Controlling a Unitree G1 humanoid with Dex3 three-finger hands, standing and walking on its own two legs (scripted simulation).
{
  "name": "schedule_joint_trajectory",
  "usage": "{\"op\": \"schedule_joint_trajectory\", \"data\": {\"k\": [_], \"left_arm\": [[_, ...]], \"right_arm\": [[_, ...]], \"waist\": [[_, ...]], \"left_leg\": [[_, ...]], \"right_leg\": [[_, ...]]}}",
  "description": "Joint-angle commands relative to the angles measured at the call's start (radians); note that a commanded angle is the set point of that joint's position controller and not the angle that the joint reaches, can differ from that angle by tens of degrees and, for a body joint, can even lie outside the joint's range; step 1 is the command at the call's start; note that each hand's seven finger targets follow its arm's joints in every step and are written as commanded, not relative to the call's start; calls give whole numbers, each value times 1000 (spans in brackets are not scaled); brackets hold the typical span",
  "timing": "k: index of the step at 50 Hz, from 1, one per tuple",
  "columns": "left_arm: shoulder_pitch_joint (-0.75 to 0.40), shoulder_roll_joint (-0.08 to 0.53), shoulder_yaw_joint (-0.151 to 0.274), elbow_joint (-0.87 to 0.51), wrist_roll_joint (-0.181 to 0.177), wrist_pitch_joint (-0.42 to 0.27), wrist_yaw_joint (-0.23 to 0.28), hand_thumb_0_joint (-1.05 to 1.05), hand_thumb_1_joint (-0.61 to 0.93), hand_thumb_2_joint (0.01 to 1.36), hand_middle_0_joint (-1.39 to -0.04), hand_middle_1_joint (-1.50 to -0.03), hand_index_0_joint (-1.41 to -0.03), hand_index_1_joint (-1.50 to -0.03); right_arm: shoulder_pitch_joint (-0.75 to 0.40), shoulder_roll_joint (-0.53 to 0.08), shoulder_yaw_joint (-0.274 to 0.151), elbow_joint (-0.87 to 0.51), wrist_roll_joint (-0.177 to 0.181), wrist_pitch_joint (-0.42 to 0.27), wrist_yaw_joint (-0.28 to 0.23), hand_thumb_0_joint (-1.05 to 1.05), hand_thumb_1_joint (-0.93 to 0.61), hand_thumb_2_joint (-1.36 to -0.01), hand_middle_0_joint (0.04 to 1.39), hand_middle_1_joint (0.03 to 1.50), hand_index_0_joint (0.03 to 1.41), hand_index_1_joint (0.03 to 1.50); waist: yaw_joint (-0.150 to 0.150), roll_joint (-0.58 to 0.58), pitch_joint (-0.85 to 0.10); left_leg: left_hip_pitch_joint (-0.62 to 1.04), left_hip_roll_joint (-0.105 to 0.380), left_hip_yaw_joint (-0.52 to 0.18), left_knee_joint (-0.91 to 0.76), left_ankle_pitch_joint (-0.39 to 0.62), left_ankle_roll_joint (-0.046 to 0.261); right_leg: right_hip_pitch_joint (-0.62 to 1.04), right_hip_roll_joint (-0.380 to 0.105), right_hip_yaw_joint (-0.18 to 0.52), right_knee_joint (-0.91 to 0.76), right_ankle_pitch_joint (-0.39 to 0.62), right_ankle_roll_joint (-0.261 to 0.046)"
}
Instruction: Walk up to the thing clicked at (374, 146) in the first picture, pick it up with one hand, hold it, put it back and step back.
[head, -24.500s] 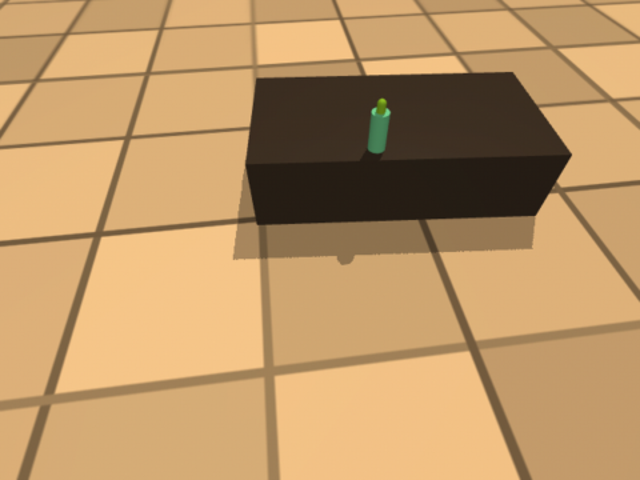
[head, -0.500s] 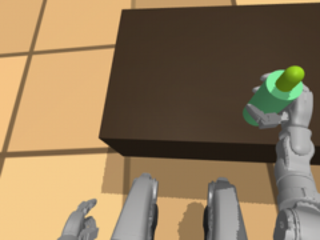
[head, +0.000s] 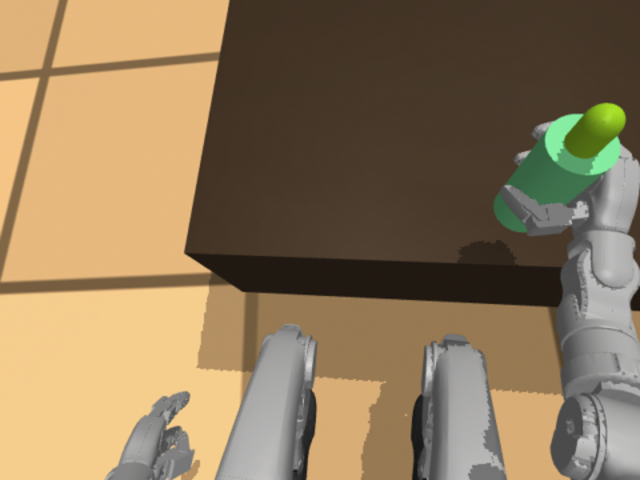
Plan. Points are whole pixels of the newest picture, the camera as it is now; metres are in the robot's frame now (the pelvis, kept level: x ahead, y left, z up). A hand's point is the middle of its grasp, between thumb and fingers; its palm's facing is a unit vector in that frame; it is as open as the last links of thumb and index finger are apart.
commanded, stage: lower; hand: right
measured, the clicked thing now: (556, 170) +0.46 -0.20 +0.01
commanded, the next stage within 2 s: loosen in 0.88 s
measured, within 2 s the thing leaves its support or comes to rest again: rests again in 0.68 s
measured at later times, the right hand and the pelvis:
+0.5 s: hand (522, 198) +0.47 -0.20 -0.08, palm faces +0.12 +0.99 -0.03, open 9.2 cm; pelvis -0.01 +0.00 -0.07, yaw +1 degrees
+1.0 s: hand (520, 203) +0.47 -0.20 -0.10, palm faces +0.12 +0.99 -0.02, open 9.3 cm; pelvis -0.02 +0.00 -0.10, yaw +1 degrees
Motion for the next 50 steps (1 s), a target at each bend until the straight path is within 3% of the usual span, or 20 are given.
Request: {"op": "schedule_joint_trajectory", "data": {"k": [1,2,5,6,8,11,16,19,21,23,24,27,30,33,36,39,41,44,48,50], "left_arm": [[110,183,70,-61,6,-18,10,0,888,906,-197,-294,-194,-297],[123,180,71,-62,8,-17,9,0,891,906,-196,-295,-194,-297],[110,174,58,-62,10,-17,3,0,888,910,-198,-297,-195,-300],[119,198,77,-58,13,-14,5,0,887,907,-199,-296,-196,-299],[128,195,74,-51,17,-9,2,0,889,907,-197,-297,-194,-299],[125,196,76,-55,16,0,2,0,893,905,-196,-296,-195,-296],[128,201,78,-41,14,6,5,0,898,902,-197,-295,-196,-296],[127,199,76,-42,12,11,6,0,903,900,-196,-293,-196,-292],[126,202,74,-40,10,8,6,0,898,901,-196,-292,-194,-294],[133,202,72,-41,10,11,6,0,902,895,-196,-293,-197,-292],[127,201,71,-42,9,11,6,0,898,897,-197,-293,-196,-293],[138,206,74,-38,12,15,5,0,901,896,-196,-293,-197,-292],[134,203,73,-35,13,12,3,0,898,896,-197,-293,-196,-294],[138,209,71,-38,14,17,4,0,901,894,-197,-293,-197,-292],[131,211,70,-33,15,13,4,0,898,895,-198,-294,-197,-294],[141,222,75,-33,15,15,8,0,895,897,-196,-290,-194,-291],[134,212,71,-29,17,16,5,0,903,896,-195,-292,-195,-292],[147,219,72,-23,13,15,10,0,897,892,-197,-291,-196,-291],[153,211,69,-18,14,15,9,0,894,895,-197,-290,-194,-292],[150,218,67,-17,14,17,9,0,889,890,-207,-293,-206,-294]], "right_arm": [[-366,-198,-30,-236,21,-103,10,0,-282,-1274,1286,1389,1312,1389],[-369,-236,-60,-251,16,-109,8,0,-269,-1282,1294,1401,1321,1401],[-346,-192,-43,-202,22,-110,23,0,-285,-1294,1300,1409,1327,1409],[-405,-258,-73,-289,20,-119,19,0,-260,-1291,1288,1404,1316,1404],[-388,-214,-49,-236,14,-111,21,0,-263,-1294,1299,1411,1326,1412],[-434,-263,-73,-290,12,-112,11,0,-236,-1285,1281,1401,1310,1401],[-457,-244,-52,-273,9,-98,8,0,-223,-1304,1292,1422,1325,1423],[-447,-284,-81,-271,8,-88,7,0,-217,-1317,1297,1435,1333,1436],[-418,-216,-41,-221,14,-78,18,0,-225,-1314,1306,1437,1340,1437],[-438,-301,-93,-250,5,-79,12,0,-214,-1324,1313,1449,1348,1449],[-415,-250,-56,-210,5,-72,19,0,-242,-1322,1319,1446,1352,1446],[-454,-299,-97,-248,7,-75,14,0,-212,-1318,1309,1443,1345,1443],[-441,-256,-79,-210,11,-68,22,0,-233,-1318,1315,1443,1348,1443],[-477,-310,-91,-238,-3,-73,21,0,-255,-1318,1324,1444,1356,1445],[-472,-264,-70,-208,10,-71,32,0,-236,-1312,1314,1437,1347,1438],[-518,-364,-122,-264,1,-76,22,0,-221,-1305,1307,1432,1341,1432],[-473,-269,-64,-179,1,-61,28,0,-230,-1307,1304,1430,1337,1431],[-526,-335,-98,-241,1,-63,24,0,-197,-1288,1289,1414,1324,1415],[-487,-291,-84,-172,5,-50,25,0,-218,-1304,1302,1429,1337,1429],[-484,-320,-95,-164,-2,-48,29,0,-137,-1217,1307,1374,1343,1375]], "waist": [[-1,-105,-614],[0,-85,-650],[3,-92,-656],[-13,-136,-691],[8,-129,-687],[-4,-125,-723],[18,-104,-687],[0,-107,-682],[22,-90,-652],[-4,-95,-676],[12,-106,-654],[-2,-114,-682],[15,-89,-645],[8,-117,-659],[22,-119,-642],[2,-138,-668],[25,-120,-633],[15,-127,-651],[32,-71,-615],[18,-103,-608]], "left_leg": [[250,-17,30,-177,257,61],[279,-18,27,-167,293,56],[248,-19,35,-126,315,55],[225,-20,32,-119,297,60],[223,-20,40,-102,303,59],[225,-21,37,-89,293,58],[188,-20,43,-72,233,58],[186,-19,38,-57,237,58],[164,-20,47,-44,229,60],[161,-22,43,-33,243,60],[151,-20,46,-22,238,61],[147,-21,45,-7,262,62],[119,-23,51,3,230,60],[114,-23,49,10,201,64],[87,-22,54,30,203,64],[82,-24,52,33,184,65],[81,-23,58,33,176,64],[69,-22,55,42,185,65],[80,-24,56,37,190,58],[55,-24,60,57,191,64]], "right_leg": [[410,31,-33,-143,188,-64],[406,28,-35,-121,220,-66],[396,28,-31,-91,254,-63],[416,28,-32,-87,247,-61],[419,27,-30,-77,254,-58],[392,26,-38,-48,235,-61],[322,28,-42,-25,151,-62],[288,27,-49,-3,155,-62],[271,27,-37,-4,147,-62],[270,25,-44,16,166,-63],[264,26,-42,14,163,-61],[271,23,-45,36,188,-61],[222,23,-40,46,150,-63],[222,23,-44,44,124,-60],[204,23,-39,62,123,-60],[208,23,-45,68,107,-60],[190,23,-46,69,96,-60],[183,22,-46,79,105,-61],[132,22,-47,105,102,-66],[143,21,-46,99,110,-62]]}}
